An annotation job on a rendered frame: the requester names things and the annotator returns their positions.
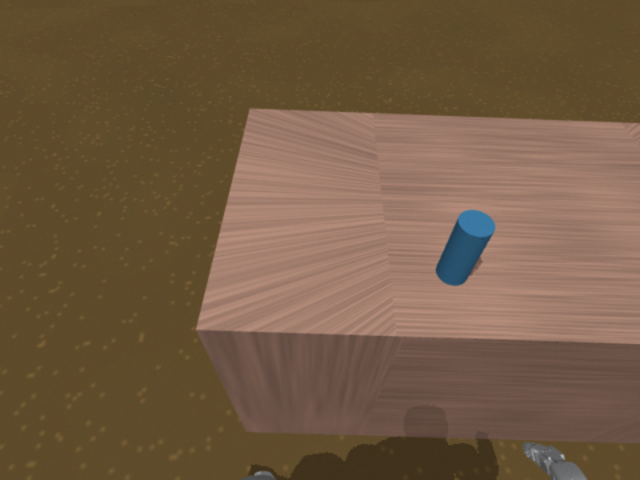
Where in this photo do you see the can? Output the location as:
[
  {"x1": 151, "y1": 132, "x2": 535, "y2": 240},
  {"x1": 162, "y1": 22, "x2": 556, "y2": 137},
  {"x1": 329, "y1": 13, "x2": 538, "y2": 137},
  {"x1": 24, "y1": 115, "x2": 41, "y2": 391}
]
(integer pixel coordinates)
[{"x1": 436, "y1": 210, "x2": 495, "y2": 286}]

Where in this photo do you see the right robot hand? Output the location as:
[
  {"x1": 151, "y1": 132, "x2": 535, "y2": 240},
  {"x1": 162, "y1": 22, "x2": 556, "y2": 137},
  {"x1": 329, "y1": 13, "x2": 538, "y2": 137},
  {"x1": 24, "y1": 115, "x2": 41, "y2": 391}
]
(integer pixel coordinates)
[{"x1": 522, "y1": 442, "x2": 588, "y2": 480}]

